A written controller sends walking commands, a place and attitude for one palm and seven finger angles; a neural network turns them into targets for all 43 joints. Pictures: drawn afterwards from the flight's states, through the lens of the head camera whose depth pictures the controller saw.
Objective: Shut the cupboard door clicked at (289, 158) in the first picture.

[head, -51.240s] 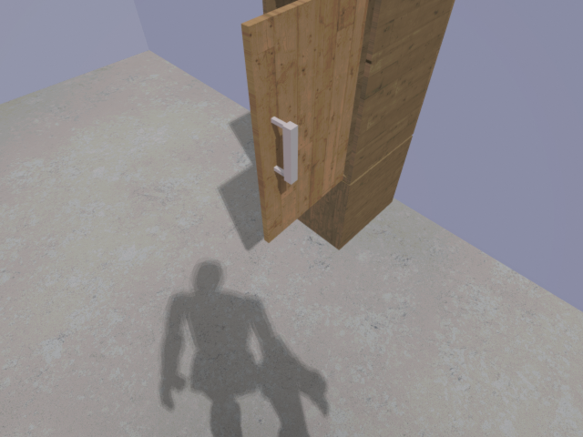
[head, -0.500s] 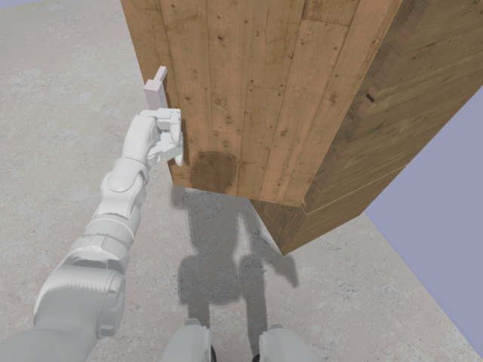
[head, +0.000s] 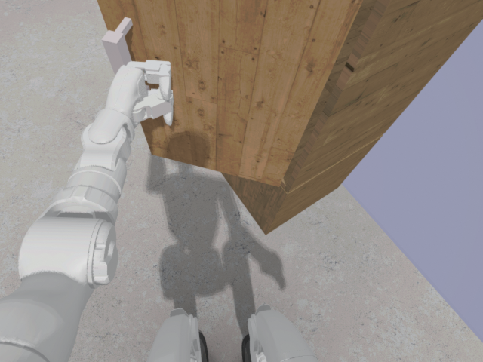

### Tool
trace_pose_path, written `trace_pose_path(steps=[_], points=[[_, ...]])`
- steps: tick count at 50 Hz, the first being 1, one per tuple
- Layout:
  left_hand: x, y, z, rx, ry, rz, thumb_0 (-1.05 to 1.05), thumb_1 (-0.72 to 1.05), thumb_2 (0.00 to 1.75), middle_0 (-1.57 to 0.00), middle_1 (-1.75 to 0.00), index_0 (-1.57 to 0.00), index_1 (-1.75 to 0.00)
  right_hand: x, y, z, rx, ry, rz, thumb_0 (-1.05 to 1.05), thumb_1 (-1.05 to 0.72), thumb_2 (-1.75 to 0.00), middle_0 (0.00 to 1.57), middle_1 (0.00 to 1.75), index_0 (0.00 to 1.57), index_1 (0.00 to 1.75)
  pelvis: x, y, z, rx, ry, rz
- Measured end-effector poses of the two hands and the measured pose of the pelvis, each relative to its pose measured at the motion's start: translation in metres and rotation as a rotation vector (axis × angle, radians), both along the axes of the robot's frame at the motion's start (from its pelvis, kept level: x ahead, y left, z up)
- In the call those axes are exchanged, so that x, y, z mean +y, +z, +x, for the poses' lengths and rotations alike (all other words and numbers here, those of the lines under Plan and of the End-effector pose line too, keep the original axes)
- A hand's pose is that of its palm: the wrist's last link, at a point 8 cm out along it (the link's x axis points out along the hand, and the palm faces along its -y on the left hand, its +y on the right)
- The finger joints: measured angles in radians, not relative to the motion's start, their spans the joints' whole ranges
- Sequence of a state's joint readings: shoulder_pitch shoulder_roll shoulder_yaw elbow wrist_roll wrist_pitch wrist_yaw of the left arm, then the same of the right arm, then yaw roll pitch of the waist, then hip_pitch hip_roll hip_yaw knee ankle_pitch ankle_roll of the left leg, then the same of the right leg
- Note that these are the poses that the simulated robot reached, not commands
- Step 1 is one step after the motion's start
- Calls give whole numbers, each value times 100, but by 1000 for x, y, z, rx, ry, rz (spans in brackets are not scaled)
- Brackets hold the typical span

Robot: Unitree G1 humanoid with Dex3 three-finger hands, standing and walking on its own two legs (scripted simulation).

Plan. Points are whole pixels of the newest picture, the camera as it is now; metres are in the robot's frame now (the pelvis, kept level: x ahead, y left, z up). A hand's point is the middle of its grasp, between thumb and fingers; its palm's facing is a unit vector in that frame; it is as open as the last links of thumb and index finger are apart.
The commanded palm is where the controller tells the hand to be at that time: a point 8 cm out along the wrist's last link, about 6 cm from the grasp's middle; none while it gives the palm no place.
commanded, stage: push the door shut along its arc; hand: left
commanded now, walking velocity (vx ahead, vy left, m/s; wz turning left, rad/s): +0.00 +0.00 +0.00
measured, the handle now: (131, 69) +0.59 +0.12 +0.08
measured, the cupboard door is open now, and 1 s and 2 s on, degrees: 42 28 28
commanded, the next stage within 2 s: pull the fist back off the door in 0.70 s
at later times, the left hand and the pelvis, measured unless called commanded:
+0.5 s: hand (193, 81) +0.55 +0.02 +0.09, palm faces -0.42 -0.90 -0.06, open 2.9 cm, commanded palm +0.57 +0.05 +0.09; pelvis +0.00 -0.01 -0.02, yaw +0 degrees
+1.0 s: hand (204, 61) +0.60 +0.00 +0.09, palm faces +0.01 -1.00 +0.02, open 3.0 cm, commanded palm +0.57 +0.02 +0.09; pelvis -0.01 -0.01 -0.04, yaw -1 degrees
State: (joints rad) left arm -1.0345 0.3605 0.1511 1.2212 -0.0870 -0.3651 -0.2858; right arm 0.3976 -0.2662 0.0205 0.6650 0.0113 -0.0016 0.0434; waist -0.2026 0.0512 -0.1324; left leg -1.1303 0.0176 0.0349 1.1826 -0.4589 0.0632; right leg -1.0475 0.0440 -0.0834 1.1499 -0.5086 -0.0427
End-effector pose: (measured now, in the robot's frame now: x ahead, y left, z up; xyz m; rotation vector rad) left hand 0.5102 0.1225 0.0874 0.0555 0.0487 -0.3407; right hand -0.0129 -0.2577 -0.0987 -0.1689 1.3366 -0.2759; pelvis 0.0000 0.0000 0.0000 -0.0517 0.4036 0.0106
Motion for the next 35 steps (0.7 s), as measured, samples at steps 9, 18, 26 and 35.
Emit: trace_pose_path(steps=[9, 18, 26, 35], points=[[-28, 9, 22, -8, -64, -18, 2, 90, 90, -130, -150, -130, -150, -5, -2, -3, 9, -12, -20, 0, -90, -90, 20, 29, 20, 30, -2, -6, 2, 31, -6, -3], [-37, 8, 38, -7, -76, -7, 0, 87, 92, -130, -150, -129, -150, -7, -9, -11, 35, -30, -17, 0, -90, -90, 20, 29, 20, 30, -6, -14, 2, 57, -15, -1], [-42, 9, 43, 14, -98, 22, -2, 89, 95, -130, -150, -130, -150, -8, -15, -20, 80, -20, -15, 0, -90, -90, 20, 29, 20, 30, -10, -18, 0, 69, -2, -6], [-53, 12, 54, 30, -129, 20, 1, 95, 100, -130, -150, -130, -150, -16, -16, -26, 80, -7, -65, 0, -90, -90, 20, 29, 20, 30, -12, -27, -5, 91, 4, -15]])
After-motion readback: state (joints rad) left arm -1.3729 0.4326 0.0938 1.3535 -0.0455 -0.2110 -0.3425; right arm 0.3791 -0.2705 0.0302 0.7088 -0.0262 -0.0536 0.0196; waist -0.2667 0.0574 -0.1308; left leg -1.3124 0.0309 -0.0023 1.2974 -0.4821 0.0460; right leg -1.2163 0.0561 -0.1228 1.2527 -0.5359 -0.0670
